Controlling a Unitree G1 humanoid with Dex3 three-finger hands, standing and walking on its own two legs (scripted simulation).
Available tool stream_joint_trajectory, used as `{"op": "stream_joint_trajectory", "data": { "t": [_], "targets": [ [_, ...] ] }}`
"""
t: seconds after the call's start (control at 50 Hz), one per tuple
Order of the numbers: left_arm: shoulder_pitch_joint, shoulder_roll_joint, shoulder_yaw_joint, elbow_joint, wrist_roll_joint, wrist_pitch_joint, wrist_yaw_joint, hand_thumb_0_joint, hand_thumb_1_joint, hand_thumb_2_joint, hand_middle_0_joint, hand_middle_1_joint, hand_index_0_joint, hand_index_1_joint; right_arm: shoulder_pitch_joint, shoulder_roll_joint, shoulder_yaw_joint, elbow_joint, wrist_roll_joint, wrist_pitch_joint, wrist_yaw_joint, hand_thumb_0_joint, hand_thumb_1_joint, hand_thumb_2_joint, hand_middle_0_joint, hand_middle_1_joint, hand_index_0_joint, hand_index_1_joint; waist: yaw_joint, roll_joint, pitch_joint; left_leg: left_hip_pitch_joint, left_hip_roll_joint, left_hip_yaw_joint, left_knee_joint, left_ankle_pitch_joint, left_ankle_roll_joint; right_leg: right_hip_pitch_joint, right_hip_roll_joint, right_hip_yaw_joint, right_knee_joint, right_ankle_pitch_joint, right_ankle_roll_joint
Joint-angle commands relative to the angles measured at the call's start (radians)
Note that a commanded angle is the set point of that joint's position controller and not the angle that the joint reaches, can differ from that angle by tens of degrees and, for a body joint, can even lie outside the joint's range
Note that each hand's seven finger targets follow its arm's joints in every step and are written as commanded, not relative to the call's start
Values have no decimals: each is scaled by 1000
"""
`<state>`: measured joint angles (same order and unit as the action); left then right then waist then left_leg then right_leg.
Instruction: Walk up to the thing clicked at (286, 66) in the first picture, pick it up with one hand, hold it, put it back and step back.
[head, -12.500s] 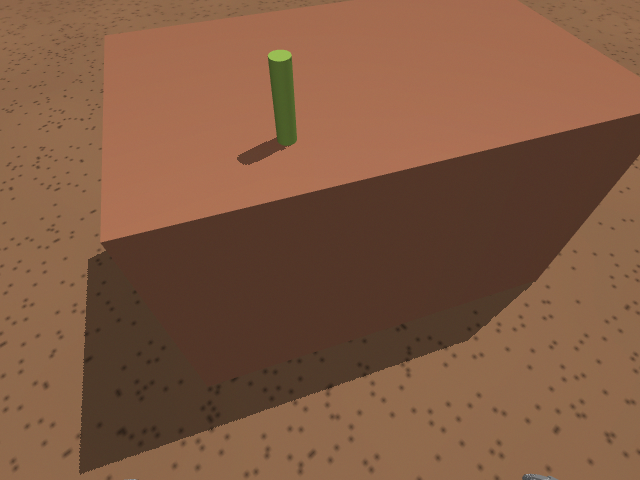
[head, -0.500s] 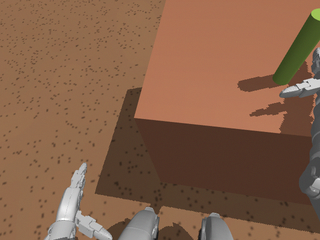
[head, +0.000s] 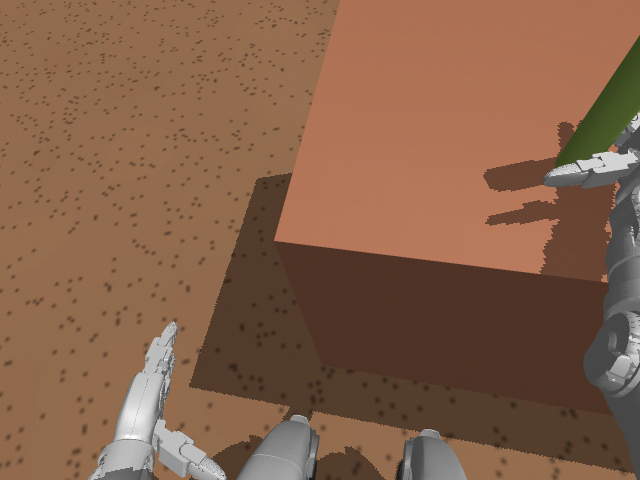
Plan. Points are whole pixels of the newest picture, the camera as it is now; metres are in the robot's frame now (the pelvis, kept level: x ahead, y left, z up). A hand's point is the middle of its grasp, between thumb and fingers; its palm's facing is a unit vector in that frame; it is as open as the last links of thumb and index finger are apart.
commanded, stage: close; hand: right
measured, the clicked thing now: (610, 115) +0.51 -0.23 +0.13
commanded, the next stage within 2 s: settle in 0.62 s
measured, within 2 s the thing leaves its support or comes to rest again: leaves its support in 0.92 s
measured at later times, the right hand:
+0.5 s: hand (591, 129) +0.51 -0.22 +0.11, palm faces +0.16 +0.99 +0.03, open 10.0 cm
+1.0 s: hand (596, 119) +0.51 -0.22 +0.12, palm faces +0.15 +0.99 +0.02, open 5.1 cm
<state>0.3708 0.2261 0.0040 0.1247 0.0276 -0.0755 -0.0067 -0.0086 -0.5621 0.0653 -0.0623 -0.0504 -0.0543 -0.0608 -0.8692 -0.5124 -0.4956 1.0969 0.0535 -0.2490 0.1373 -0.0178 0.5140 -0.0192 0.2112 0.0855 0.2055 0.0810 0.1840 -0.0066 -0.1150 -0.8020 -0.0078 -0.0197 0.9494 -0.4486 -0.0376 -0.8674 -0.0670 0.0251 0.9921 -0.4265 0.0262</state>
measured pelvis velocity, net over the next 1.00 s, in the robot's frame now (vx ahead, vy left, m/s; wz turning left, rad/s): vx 0.01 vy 0.00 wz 0.00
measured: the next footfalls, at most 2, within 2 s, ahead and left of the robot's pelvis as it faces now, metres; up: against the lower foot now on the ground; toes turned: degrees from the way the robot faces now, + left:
none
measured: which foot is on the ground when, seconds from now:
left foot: down 0.00-1.00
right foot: down 0.00-1.00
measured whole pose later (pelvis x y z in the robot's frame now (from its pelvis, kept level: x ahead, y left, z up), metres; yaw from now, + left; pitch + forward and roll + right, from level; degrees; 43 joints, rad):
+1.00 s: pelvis +0.01 +0.00 +0.01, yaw +0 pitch +17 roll +2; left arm 0.35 0.24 0.01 0.17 0.02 -0.06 0.00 -0.01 -0.54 0.05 -0.07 -0.06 -0.07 -0.06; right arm -0.88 -0.51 -0.46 1.10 0.05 -0.22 0.14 -0.01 -0.20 -1.12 0.99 1.18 1.01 1.19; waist 0.18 -0.01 -0.12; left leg -0.75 0.00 -0.02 0.89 -0.43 -0.04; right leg -0.82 -0.06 0.02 0.94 -0.42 0.02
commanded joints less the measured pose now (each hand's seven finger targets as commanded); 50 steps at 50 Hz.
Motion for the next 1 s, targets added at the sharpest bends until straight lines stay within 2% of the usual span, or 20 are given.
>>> {"op": "stream_joint_trajectory", "data": {
  "t": [0.0,0.1,0.14,0.26,0.32,0.38,0.42,0.48,0.52,0.56,0.6,0.64,0.66,0.7,0.74,0.78,0.82,0.86,0.92,0.98],
  "targets": [
    [56,126,84,-152,-4,-48,11,0,-551,50,-46,-52,-46,-52,-523,-251,30,-254,-1,-78,8,0,485,-134,484,301,479,302,17,-137,-486,139,-25,33,-107,384,30,357,33,-17,-76,322,-45],
    [11,155,103,-123,-4,-55,17,0,-554,54,-42,-49,-42,-49,-514,-251,41,-175,1,-55,21,0,427,-165,630,382,621,383,12,-189,-472,72,-29,48,-101,345,41,394,21,-1,-91,348,-29],
    [-28,187,124,-166,-6,-59,20,0,-555,54,-45,-50,-45,-50,-569,-344,-6,-248,-1,-59,16,0,431,-198,671,423,665,424,-5,-197,-563,118,-27,45,-104,388,38,422,22,-2,-77,391,-31],
    [-65,165,91,-226,-13,-52,8,0,-547,50,-43,-50,-45,-48,-490,-271,20,-225,10,-48,28,0,290,-313,841,567,831,568,-26,-161,-594,183,-36,63,-107,418,42,454,22,0,-108,463,-22],
    [54,138,92,-62,-13,-34,4,0,-543,46,-46,-53,-49,-49,-368,-196,37,-72,23,-33,27,0,220,-427,892,660,888,662,5,-83,-355,122,-37,63,-131,373,34,318,28,-5,-121,351,-35],
    [-66,198,136,-247,-14,-50,12,0,-538,40,-45,-48,-49,-43,-480,-339,-35,-264,14,-67,11,0,135,-556,1009,798,1009,799,-8,-85,-539,217,-24,36,-132,426,23,363,34,-22,-101,355,-48],
    [78,131,95,-108,-10,-34,2,0,-529,34,-45,-51,-52,-43,-371,-209,24,-121,14,-58,19,0,46,-653,1030,868,1031,870,7,-66,-371,160,-27,36,-129,411,23,286,40,-27,-98,324,-50],
    [-11,150,102,-225,-10,-44,2,0,-539,38,-47,-51,-51,-46,-511,-323,-28,-263,9,-91,14,0,-109,-723,1103,931,1097,932,14,-119,-515,157,-27,37,-114,421,30,376,33,-15,-87,379,-44],
    [42,183,136,-174,-1,-37,10,0,-529,34,-44,-51,-50,-44,-529,-294,4,-276,6,-88,13,0,-220,-817,1181,1023,1173,1025,18,-167,-508,116,-27,40,-107,395,37,421,30,-13,-90,377,-36],
    [86,129,105,-75,-5,-36,5,0,-523,33,-45,-53,-52,-45,-488,-183,67,-187,11,-74,20,0,-302,-863,1236,1070,1225,1071,27,-192,-426,58,-30,46,-105,356,41,405,29,-10,-97,362,-30],
    [-14,187,144,-161,-6,-47,15,0,-535,39,-46,-51,-50,-47,-502,-273,19,-228,8,-79,10,0,-396,-885,1276,1090,1258,1091,15,-189,-501,86,-30,51,-109,356,43,429,24,-2,-99,377,-27],
    [-25,170,118,-172,1,-51,13,0,-533,39,-44,-51,-49,-46,-558,-262,36,-277,3,-82,10,0,-446,-917,1331,1132,1312,1134,2,-241,-574,92,-28,50,-97,393,42,485,19,-2,-83,446,-24],
    [34,159,118,-113,2,-45,12,0,-532,38,-46,-53,-52,-46,-504,-224,47,-195,7,-73,12,0,-496,-946,1366,1161,1345,1162,19,-203,-520,82,-32,54,-105,384,41,449,22,-2,-80,421,-27],
    [23,129,78,-73,-4,-38,6,0,-527,33,-46,-53,-53,-46,-430,-268,-4,-150,17,-69,8,0,-537,-1077,1393,1264,1382,1265,-12,-159,-467,127,-29,50,-112,409,35,368,30,-8,-80,403,-33],
    [-91,173,105,-210,-6,-49,14,0,-564,55,-64,-59,-61,-62,-546,-341,-28,-313,15,-87,10,0,-570,-1184,1346,1311,1347,1312,-17,-173,-650,208,-28,50,-97,461,36,441,29,-5,-81,452,-31],
    [-18,150,80,-150,-4,-39,12,0,-570,59,-64,-59,-59,-64,-498,-242,36,-219,17,-71,19,0,-637,-1244,1376,1360,1376,1361,-4,-156,-552,170,-35,58,-107,424,41,431,31,-5,-98,429,-28],
    [1,142,76,-114,-11,-33,16,0,-560,52,-65,-60,-62,-65,-510,-282,13,-257,19,-75,10,0,-670,-1295,1387,1398,1388,1399,-14,-165,-516,176,-32,54,-127,404,37,413,32,-7,-116,386,-33],
    [-85,204,129,-216,-15,-42,28,0,-562,54,-64,-57,-60,-62,-623,-376,-20,-388,18,-82,0,0,-704,-1303,1398,1405,1398,1405,-9,-176,-646,219,-30,51,-130,433,36,494,31,-8,-114,415,-34],
    [62,147,86,-59,-16,-25,20,0,-544,47,-61,-60,-60,-60,-504,-259,35,-223,27,-49,-2,0,-716,-1346,1445,1458,1446,1459,0,-161,-419,151,-36,58,-158,364,40,434,34,-10,-155,359,-31],
    [-22,150,90,-105,-16,-41,25,0,-538,43,-62,-60,-65,-57,-625,-352,3,-340,15,-56,-17,0,-690,-1291,1442,1419,1442,1420,-15,-191,-504,184,-29,45,-168,381,36,480,33,-21,-148,357,-34]
  ]
}}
